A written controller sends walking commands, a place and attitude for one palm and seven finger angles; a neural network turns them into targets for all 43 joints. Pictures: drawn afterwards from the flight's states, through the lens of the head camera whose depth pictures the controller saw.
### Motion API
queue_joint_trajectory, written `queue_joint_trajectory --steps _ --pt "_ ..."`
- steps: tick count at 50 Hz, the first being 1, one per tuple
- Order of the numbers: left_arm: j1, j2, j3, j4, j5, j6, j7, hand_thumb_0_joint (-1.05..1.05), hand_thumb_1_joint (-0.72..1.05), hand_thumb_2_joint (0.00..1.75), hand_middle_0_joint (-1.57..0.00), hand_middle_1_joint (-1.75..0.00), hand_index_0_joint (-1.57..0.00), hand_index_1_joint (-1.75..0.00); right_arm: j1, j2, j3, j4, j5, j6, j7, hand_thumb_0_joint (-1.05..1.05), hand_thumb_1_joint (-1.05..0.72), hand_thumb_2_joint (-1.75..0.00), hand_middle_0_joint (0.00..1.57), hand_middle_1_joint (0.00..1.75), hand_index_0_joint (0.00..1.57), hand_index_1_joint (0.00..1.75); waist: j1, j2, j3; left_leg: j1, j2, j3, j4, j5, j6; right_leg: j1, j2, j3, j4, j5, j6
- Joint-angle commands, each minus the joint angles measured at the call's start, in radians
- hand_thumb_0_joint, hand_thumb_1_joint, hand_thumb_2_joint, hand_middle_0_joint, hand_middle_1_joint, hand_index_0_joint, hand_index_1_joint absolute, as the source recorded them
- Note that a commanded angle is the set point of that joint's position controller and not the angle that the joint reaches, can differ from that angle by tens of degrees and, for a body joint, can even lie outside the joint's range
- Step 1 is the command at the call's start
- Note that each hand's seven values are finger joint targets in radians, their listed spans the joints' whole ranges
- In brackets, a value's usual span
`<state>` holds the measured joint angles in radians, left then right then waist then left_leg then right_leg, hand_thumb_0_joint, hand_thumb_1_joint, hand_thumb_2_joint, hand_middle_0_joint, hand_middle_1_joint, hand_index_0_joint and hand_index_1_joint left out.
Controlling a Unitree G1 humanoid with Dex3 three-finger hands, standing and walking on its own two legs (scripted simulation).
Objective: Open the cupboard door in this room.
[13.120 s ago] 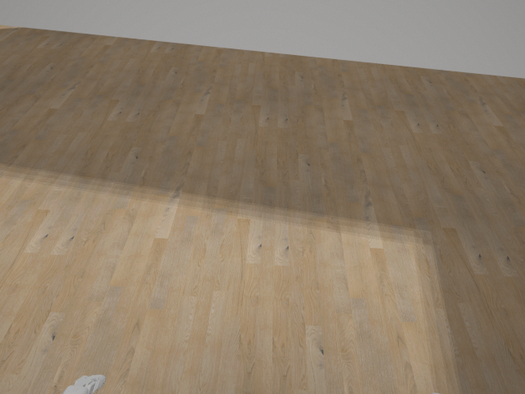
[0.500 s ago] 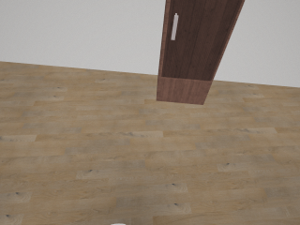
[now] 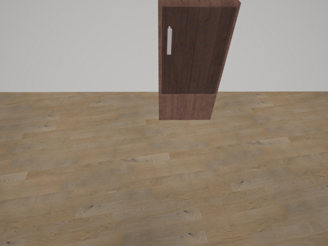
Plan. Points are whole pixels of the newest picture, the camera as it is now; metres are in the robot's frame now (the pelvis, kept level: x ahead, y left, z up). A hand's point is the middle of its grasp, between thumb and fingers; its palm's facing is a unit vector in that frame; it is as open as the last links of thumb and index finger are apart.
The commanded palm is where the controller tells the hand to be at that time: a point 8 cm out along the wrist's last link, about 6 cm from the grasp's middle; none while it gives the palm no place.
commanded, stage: stand and wait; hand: left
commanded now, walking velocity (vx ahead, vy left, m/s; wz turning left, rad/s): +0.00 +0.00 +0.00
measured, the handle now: (169, 40) +1.21 +0.03 -0.04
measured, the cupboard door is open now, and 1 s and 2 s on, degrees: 0 0 0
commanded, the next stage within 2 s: look at it before walking up in 0.26 s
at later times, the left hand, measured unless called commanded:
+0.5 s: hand out of the picture -0.03 +0.13 -0.18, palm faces +0.05 -0.99 -0.15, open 7.4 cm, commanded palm none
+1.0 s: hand out of the picture -0.01 +0.16 -0.18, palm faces +0.03 -0.98 -0.18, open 7.4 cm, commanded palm none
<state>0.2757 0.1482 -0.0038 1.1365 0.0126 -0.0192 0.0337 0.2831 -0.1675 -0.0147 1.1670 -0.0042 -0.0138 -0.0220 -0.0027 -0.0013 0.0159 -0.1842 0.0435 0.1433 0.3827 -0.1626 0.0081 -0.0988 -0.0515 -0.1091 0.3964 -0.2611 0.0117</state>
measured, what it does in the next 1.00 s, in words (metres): stands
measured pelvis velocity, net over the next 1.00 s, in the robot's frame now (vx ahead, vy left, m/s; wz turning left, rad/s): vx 0.01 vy -0.01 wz -0.01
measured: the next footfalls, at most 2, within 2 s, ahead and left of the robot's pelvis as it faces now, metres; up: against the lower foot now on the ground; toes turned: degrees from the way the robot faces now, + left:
right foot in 1.38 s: +0.10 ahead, -0.14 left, +0.00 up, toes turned -22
left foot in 1.88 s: +0.43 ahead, -0.02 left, +0.00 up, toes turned -21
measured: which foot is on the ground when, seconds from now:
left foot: down 0.00-1.00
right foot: down 0.00-1.00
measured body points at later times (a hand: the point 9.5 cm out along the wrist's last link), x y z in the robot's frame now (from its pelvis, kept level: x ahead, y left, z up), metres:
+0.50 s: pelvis +0.01 -0.01 +0.00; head +0.01 -0.01 +0.45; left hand -0.03 +0.18 -0.16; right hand -0.02 -0.21 -0.17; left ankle +0.03 +0.11 -0.74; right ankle -0.03 -0.12 -0.74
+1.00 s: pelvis +0.01 -0.01 +0.00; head +0.02 -0.01 +0.45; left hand -0.01 +0.21 -0.16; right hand +0.00 -0.22 -0.17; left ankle +0.03 +0.11 -0.74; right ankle -0.03 -0.12 -0.74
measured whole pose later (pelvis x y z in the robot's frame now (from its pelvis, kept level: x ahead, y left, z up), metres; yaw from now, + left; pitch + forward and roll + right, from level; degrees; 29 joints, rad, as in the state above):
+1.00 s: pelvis +0.01 -0.01 +0.00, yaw -1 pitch -2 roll +0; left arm 0.31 0.13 0.00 1.13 0.02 -0.01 0.04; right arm 0.27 -0.13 -0.02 1.16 -0.01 -0.01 -0.03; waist 0.01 0.00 0.05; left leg -0.18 0.07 0.14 0.42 -0.19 -0.01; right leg -0.09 -0.03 -0.10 0.40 -0.28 0.00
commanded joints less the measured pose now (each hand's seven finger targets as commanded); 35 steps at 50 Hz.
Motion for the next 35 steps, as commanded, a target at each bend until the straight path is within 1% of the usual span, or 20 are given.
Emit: queue_joint_trajectory --steps 1,2,3,6,7,9,11,13,14,18,23,24,25,27,28,32,35 --pt "0.085 0.084 0.012 -0.008 -0.009 -0.004 0.008 0.0 0.9 0.9 -0.2 -0.3 -0.2 -0.3 0.045 -0.052 0.003 -0.019 -0.004 -0.015 -0.004 0.0 -0.9 -0.9 0.2 0.3 0.2 0.3 0.011 0.01 0.065 0.023 0.091 -0.118 -0.076 0.084 0.002 -0.073 -0.094 0.084 -0.097 0.119 -0.018" --pt "0.086 0.083 0.013 -0.007 -0.009 -0.003 0.009 0.0 0.9 0.9 -0.2 -0.3 -0.2 -0.3 0.054 -0.049 0.004 -0.016 -0.003 -0.014 -0.005 0.0 -0.9 -0.9 0.2 0.3 0.2 0.3 0.01 0.01 0.064 0.023 0.091 -0.116 -0.075 0.087 0.002 -0.067 -0.095 0.08 -0.099 0.122 -0.019" --pt "0.089 0.081 0.013 -0.007 -0.01 -0.004 0.009 0.0 0.9 0.9 -0.2 -0.3 -0.2 -0.3 0.062 -0.048 0.004 -0.012 -0.003 -0.014 -0.005 0.0 -0.9 -0.9 0.2 0.3 0.2 0.3 0.01 -0.003 0.055 0.029 0.091 -0.117 -0.071 0.093 0.003 -0.063 -0.093 0.083 -0.098 0.129 -0.021" --pt "0.094 0.073 0.013 -0.007 -0.011 -0.002 0.011 0.0 0.9 0.9 -0.2 -0.3 -0.2 -0.3 0.079 -0.042 0.003 -0.004 -0.002 -0.01 -0.006 0.0 -0.9 -0.9 0.2 0.3 0.2 0.3 0.008 -0.017 0.071 0.025 0.09 -0.112 -0.066 0.073 0.001 -0.075 -0.091 0.082 -0.101 0.111 -0.023" --pt "0.097 0.071 0.012 -0.007 -0.01 -0.003 0.012 0.0 0.9 0.9 -0.2 -0.3 -0.2 -0.3 0.083 -0.038 0.001 0.0 -0.002 -0.01 -0.006 0.0 -0.9 -0.9 0.2 0.3 0.2 0.3 0.007 -0.011 0.068 0.027 0.089 -0.109 -0.063 0.073 0.001 -0.076 -0.091 0.081 -0.102 0.112 -0.024" --pt "0.1 0.069 0.013 -0.007 -0.01 -0.002 0.013 0.0 0.9 0.9 -0.2 -0.3 -0.2 -0.3 0.095 -0.036 -0.001 0.002 -0.001 -0.007 -0.007 0.0 -0.9 -0.9 0.2 0.3 0.2 0.3 0.005 -0.025 0.072 0.021 0.088 -0.11 -0.057 0.064 0.001 -0.077 -0.087 0.08 -0.101 0.101 -0.025" --pt "0.109 0.06 0.012 -0.006 -0.01 -0.002 0.014 0.0 0.9 0.9 -0.2 -0.3 -0.2 -0.3 0.095 -0.027 -0.001 0.004 -0.001 -0.007 -0.008 0.0 -0.9 -0.9 0.2 0.3 0.2 0.3 0.006 -0.016 0.08 0.022 0.086 -0.108 -0.055 0.053 0.002 -0.093 -0.087 0.083 -0.102 0.093 -0.025" --pt "0.116 0.053 0.012 -0.004 -0.009 -0.003 0.015 0.0 0.9 0.9 -0.2 -0.3 -0.2 -0.3 0.097 -0.022 -0.004 0.007 -0.001 -0.006 -0.009 0.0 -0.9 -0.9 0.2 0.3 0.2 0.3 0.003 -0.014 0.073 0.03 0.087 -0.103 -0.049 0.049 0.002 -0.099 -0.087 0.085 -0.102 0.092 -0.027" --pt "0.117 0.053 0.012 -0.003 -0.008 -0.002 0.016 0.0 0.9 0.9 -0.2 -0.3 -0.2 -0.3 0.101 -0.021 -0.006 0.005 0.0 -0.004 -0.008 0.0 -0.9 -0.9 0.2 0.3 0.2 0.3 0.002 -0.022 0.072 0.03 0.087 -0.107 -0.044 0.046 0.002 -0.102 -0.083 0.085 -0.101 0.085 -0.026" --pt "0.13 0.041 0.013 -0.001 -0.006 -0.005 0.016 0.0 0.9 0.9 -0.2 -0.3 -0.2 -0.3 0.099 -0.012 -0.008 0.004 0.0 -0.008 -0.011 0.0 -0.9 -0.9 0.2 0.3 0.2 0.3 0.0 -0.007 0.062 0.043 0.091 -0.1 -0.039 0.064 0.006 -0.109 -0.082 0.089 -0.093 0.112 -0.027" --pt "0.14 0.035 0.012 0.002 -0.004 -0.005 0.017 0.0 0.9 0.9 -0.2 -0.3 -0.2 -0.3 0.087 -0.013 -0.008 -0.001 0.0 -0.008 -0.012 0.0 -0.9 -0.9 0.2 0.3 0.2 0.3 -0.003 -0.002 0.076 0.044 0.091 -0.102 -0.036 0.066 0.006 -0.122 -0.08 0.09 -0.092 0.114 -0.025" --pt "0.144 0.034 0.01 0.005 -0.003 -0.004 0.018 0.0 0.9 0.9 -0.2 -0.3 -0.2 -0.3 0.083 -0.013 -0.009 -0.001 0.001 -0.006 -0.012 0.0 -0.9 -0.9 0.2 0.3 0.2 0.3 0.0 -0.011 0.088 0.045 0.093 -0.105 -0.035 0.054 0.007 -0.135 -0.079 0.09 -0.096 0.098 -0.024" --pt "0.141 0.032 0.01 0.005 -0.002 -0.005 0.017 0.0 0.9 0.9 -0.2 -0.3 -0.2 -0.3 0.085 -0.011 -0.009 -0.002 0.0 -0.007 -0.012 0.0 -0.9 -0.9 0.2 0.3 0.2 0.3 -0.004 -0.007 0.091 0.041 0.092 -0.105 -0.038 0.055 0.008 -0.134 -0.08 0.092 -0.097 0.1 -0.025" --pt "0.147 0.034 0.01 0.005 -0.002 -0.007 0.017 0.0 0.9 0.9 -0.2 -0.3 -0.2 -0.3 0.077 -0.017 -0.009 -0.005 0.0 -0.008 -0.012 0.0 -0.9 -0.9 0.2 0.3 0.2 0.3 -0.002 -0.006 0.088 0.049 0.094 -0.101 -0.037 0.068 0.008 -0.133 -0.08 0.094 -0.095 0.117 -0.025" --pt "0.149 0.035 0.01 0.005 -0.002 -0.008 0.017 0.0 0.9 0.9 -0.2 -0.3 -0.2 -0.3 0.077 -0.019 -0.009 -0.007 -0.001 -0.009 -0.012 0.0 -0.9 -0.9 0.2 0.3 0.2 0.3 -0.002 -0.013 0.076 0.055 0.093 -0.103 -0.035 0.078 0.009 -0.125 -0.081 0.095 -0.093 0.129 -0.025" --pt "0.148 0.042 0.009 0.003 -0.003 -0.009 0.017 0.0 0.9 0.9 -0.2 -0.3 -0.2 -0.3 0.067 -0.028 -0.01 -0.013 0.0 -0.008 -0.011 0.0 -0.9 -0.9 0.2 0.3 0.2 0.3 0.0 -0.007 0.087 0.051 0.093 -0.101 -0.039 0.065 0.007 -0.128 -0.082 0.097 -0.1 0.117 -0.026" --pt "0.142 0.051 0.011 0.002 -0.002 -0.01 0.016 0.0 0.9 0.9 -0.2 -0.3 -0.2 -0.3 0.066 -0.034 -0.009 -0.016 -0.001 -0.01 -0.011 0.0 -0.9 -0.9 0.2 0.3 0.2 0.3 -0.001 -0.007 0.078 0.049 0.093 -0.105 -0.038 0.079 0.008 -0.111 -0.082 0.094 -0.098 0.129 -0.026"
